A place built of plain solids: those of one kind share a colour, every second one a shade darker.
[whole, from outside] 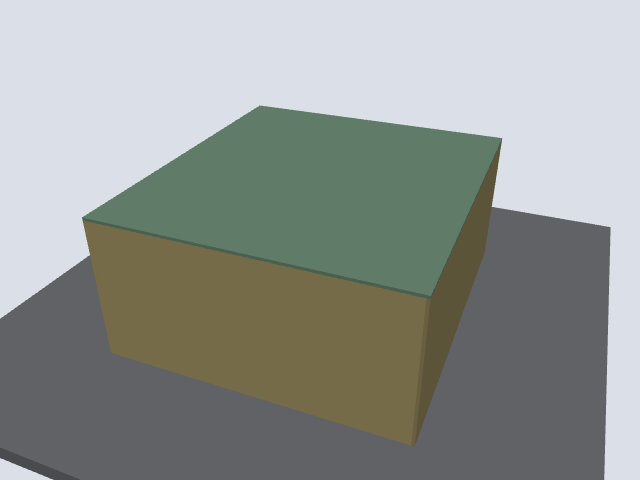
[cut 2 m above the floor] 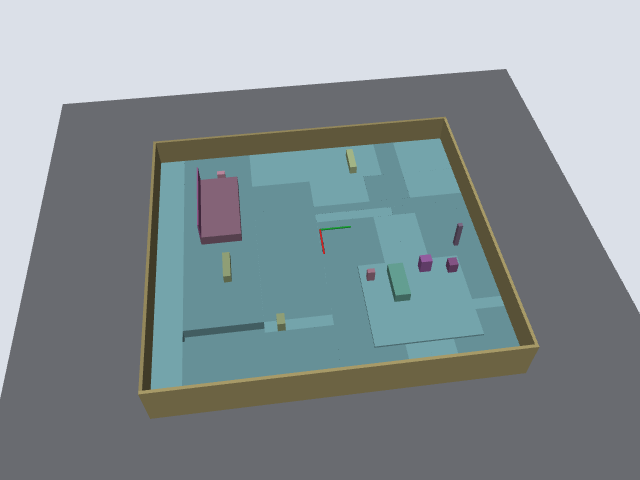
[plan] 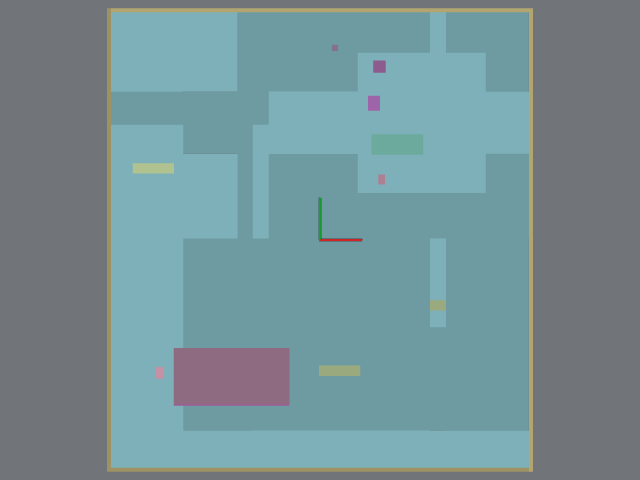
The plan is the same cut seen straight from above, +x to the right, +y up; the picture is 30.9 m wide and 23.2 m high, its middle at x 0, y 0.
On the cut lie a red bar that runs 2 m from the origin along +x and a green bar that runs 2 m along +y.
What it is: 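A part of a trade-fair hall in the days of build-up; stands in every state, service ducts in the floor, freight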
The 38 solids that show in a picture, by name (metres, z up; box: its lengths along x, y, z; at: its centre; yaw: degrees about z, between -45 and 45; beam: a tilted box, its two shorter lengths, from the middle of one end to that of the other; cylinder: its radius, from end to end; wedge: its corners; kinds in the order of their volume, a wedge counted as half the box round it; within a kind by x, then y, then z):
{
 "floor_1": {"box": [3.49, 22.01, 1.15], "at": [-8.35, 0.0, 0.53]},
 "floor_2": {"box": [3.49, 1.41, 1.15], "at": [-8.35, 4.87, 0.53]},
 "floor_3": {"box": [3.49, 1.6, 1.15], "at": [-8.35, 6.37, 0.53]},
 "floor_4": {"box": [6.85, 4.09, 1.15], "at": [-6.68, 2.12, 0.53]},
 "floor_5": {"box": [2.61, 15.17, 1.15], "at": [-5.3, -3.42, 0.53]},
 "floor_6": {"box": [2.61, 3.01, 1.15], "at": [-5.3, 5.67, 0.53]},
 "floor_7": {"box": [2.61, 3.84, 1.15], "at": [-5.3, 9.09, 0.53]},
 "floor_8": {"box": [0.74, 22.01, 1.15], "at": [-3.62, 0.0, 0.53]},
 "floor_9": {"box": [0.78, 5.5, 1.15], "at": [-2.86, 2.82, 0.53]},
 "floor_10": {"box": [0.78, 5.43, 1.15], "at": [-2.86, 8.29, 0.53]},
 "floor_11": {"box": [15.42, 5.0, 1.15], "at": [-2.39, -6.71, 0.53]},
 "floor_12": {"box": [20.2, 1.79, 1.15], "at": [0.0, -10.11, 0.53]},
 "floor_13": {"box": [20.2, 4.29, 1.15], "at": [0.0, -2.07, 0.53]},
 "floor_14": {"box": [20.2, 3.84, 1.15], "at": [0.0, 9.09, 0.53]},
 "floor_15": {"box": [7.79, 22.01, 1.15], "at": [1.42, 0.0, 0.53]},
 "floor_16": {"box": [14.09, 1.6, 1.15], "at": [3.05, 6.37, 0.53]},
 "floor_17": {"box": [12.57, 4.09, 1.15], "at": [3.81, 2.12, 0.53]},
 "floor_18": {"box": [12.57, 1.41, 1.15], "at": [3.81, 4.87, 0.53]},
 "floor_19": {"box": [6.18, 6.78, 0.15], "at": [4.92, 5.67, 1.17]},
 "floor_20": {"box": [0.78, 5.0, 0.39], "at": [5.7, -6.71, 0.14]},
 "floor_21": {"box": [0.78, 15.22, 1.15], "at": [5.7, 3.4, 0.53]},
 "floor_22": {"box": [4.01, 22.01, 1.15], "at": [8.1, 0.0, 0.53]},
 "wall_1": {"box": [0.2, 22.41, 9.97], "at": [-10.2, 0.0, 4.93]},
 "wall_2": {"box": [20.2, 0.2, 9.97], "at": [0.0, -11.11, 4.93]},
 "wall_3": {"box": [20.2, 0.2, 9.97], "at": [0.0, 11.11, 4.93]},
 "wall_4": {"box": [0.2, 22.41, 9.97], "at": [10.2, 0.0, 4.93]},
 "roof_1": {"box": [20.6, 22.41, 0.2], "at": [0.0, 0.0, 10.02]},
 "stage_1": {"box": [5.6, 2.79, 0.74], "at": [-4.27, -6.62, 1.47]},
 "panel_stack_1": {"box": [2.5, 1.0, 0.71], "at": [3.74, 4.62, 1.6]},
 "cover_stack_1": {"box": [2.0, 0.5, 0.65], "at": [-8.06, 3.46, 1.43]},
 "cover_stack_2": {"box": [2.0, 0.5, 0.65], "at": [0.95, -6.32, 1.43]},
 "cover_stack_3": {"box": [0.78, 0.5, 0.77], "at": [5.7, -3.16, 1.49]},
 "panelwall_1": {"box": [5.6, 0.1, 2.5], "at": [-4.27, -7.96, 3.09]},
 "bin_small_1": {"box": [0.58, 0.73, 1.07], "at": [2.61, 6.61, 1.78]},
 "case_1": {"box": [0.61, 0.59, 0.79], "at": [2.87, 8.38, 1.64]},
 "toolbox_1": {"box": [0.37, 0.58, 0.62], "at": [-7.76, -6.42, 1.41]},
 "toolbox_2": {"box": [0.33, 0.49, 0.87], "at": [2.98, 2.92, 1.68]},
 "flood_1": {"box": [0.3, 0.3, 2.04], "at": [0.72, 9.29, 2.12]}
}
